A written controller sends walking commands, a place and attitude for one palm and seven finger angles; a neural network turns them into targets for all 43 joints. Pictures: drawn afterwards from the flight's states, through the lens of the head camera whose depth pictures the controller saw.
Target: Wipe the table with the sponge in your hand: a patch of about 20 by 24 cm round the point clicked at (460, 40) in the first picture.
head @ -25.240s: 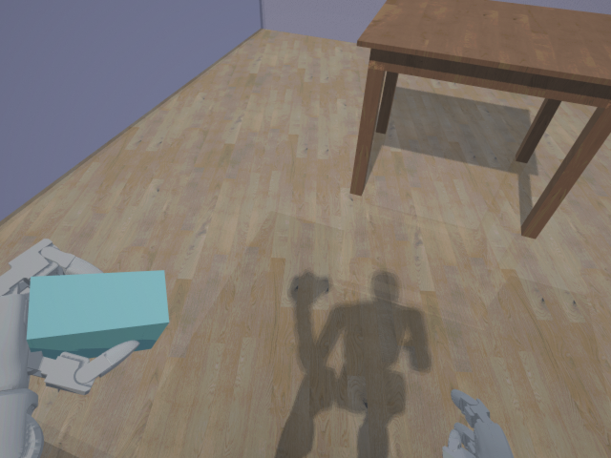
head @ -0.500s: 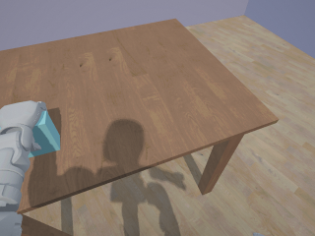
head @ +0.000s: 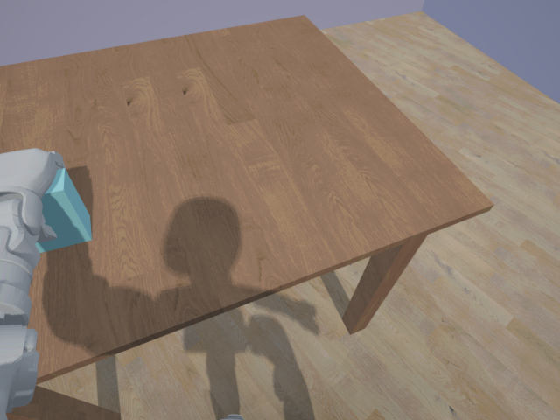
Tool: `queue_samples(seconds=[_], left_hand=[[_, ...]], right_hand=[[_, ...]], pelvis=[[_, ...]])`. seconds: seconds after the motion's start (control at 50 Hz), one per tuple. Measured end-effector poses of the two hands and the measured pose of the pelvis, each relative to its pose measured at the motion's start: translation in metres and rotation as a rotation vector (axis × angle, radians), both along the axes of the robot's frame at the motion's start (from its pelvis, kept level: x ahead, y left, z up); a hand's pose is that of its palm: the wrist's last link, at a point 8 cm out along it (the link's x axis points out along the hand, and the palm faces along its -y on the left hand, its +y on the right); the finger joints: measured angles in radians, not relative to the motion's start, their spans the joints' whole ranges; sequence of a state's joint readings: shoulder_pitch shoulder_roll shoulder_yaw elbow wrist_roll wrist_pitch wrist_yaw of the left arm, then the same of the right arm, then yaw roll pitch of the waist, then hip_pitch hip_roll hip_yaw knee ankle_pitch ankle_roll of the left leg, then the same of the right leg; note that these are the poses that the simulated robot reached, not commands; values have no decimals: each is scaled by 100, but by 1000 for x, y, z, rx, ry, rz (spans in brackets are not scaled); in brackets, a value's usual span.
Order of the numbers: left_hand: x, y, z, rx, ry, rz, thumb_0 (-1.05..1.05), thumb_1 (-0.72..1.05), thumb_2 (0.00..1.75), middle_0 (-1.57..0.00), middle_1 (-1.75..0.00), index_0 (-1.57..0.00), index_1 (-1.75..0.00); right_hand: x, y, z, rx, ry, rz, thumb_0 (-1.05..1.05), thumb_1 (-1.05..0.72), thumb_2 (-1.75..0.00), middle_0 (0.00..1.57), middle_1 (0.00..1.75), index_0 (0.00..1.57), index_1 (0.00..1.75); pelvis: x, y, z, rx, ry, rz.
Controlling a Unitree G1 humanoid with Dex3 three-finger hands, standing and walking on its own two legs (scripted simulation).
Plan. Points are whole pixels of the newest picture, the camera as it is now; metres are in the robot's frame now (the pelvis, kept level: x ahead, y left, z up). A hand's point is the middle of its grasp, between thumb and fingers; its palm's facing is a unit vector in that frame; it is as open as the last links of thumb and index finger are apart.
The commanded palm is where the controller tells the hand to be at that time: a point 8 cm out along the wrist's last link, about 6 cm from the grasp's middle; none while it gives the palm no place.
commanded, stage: slide across to the middle lane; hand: left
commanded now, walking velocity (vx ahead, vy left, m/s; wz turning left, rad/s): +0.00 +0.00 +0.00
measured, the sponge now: (45, 221) +0.38 +0.38 +0.04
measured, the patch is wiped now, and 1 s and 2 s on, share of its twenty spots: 0.40 0.40 0.60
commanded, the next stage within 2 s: wipe back along the middle lane in 0.72 s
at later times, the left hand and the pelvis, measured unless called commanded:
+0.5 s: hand (69, 186) +0.42 +0.34 +0.08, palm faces -0.09 +0.00 -1.00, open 9.7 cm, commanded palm +0.40 +0.32 +0.13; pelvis +0.01 +0.01 +0.01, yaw +0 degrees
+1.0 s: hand (99, 183) +0.43 +0.30 +0.08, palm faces -0.10 +0.00 -0.99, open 9.7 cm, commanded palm +0.40 +0.28 +0.12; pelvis +0.03 -0.01 +0.01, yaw +0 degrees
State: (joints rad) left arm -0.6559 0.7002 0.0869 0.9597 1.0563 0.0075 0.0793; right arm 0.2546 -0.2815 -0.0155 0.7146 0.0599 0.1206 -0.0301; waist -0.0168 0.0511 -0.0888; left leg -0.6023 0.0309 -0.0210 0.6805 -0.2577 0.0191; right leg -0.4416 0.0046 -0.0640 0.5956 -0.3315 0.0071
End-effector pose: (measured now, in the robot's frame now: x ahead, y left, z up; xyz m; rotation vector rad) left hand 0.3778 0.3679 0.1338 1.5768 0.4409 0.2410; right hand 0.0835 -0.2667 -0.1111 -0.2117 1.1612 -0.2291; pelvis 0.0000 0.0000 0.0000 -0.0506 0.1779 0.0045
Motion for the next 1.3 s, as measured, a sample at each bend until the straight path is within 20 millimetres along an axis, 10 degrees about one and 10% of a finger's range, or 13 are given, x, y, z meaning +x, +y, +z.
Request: queue_samples(seconds=[0.28, 0.7, 1.1, 1.3], left_hand=[[12, -2, 1, 9, -19, -31, 0, -48, 107, -79, -136, -79, -138], [30, -53, 0, -13, -59, -39, 0, -48, 107, -78, -137, -78, -138], [30, -80, -1, -16, -54, -41, -1, -47, 107, -77, -138, -77, -139], [9, -87, -1, -24, -80, -28, -1, -47, 107, -77, -138, -76, -140]], right_hand=[[-29, -6, -1, -14, 86, -58, 0, -91, -89, 20, 30, 20, 30], [43, 15, 6, 61, -87, 17, 0, -91, -89, 20, 30, 20, 30], [38, -12, 2, 59, -30, -16, 0, -91, -89, 20, 30, 20, 30], [66, -12, 9, 66, -101, 9, 1, -91, -89, 20, 30, 20, 30]], pelvis=[[7, 4, 1, -5, 10, -9], [20, 3, 7, 12, -18, -5], [33, -13, 10, 24, -30, -10], [36, -15, 11, 29, -59, -8]])
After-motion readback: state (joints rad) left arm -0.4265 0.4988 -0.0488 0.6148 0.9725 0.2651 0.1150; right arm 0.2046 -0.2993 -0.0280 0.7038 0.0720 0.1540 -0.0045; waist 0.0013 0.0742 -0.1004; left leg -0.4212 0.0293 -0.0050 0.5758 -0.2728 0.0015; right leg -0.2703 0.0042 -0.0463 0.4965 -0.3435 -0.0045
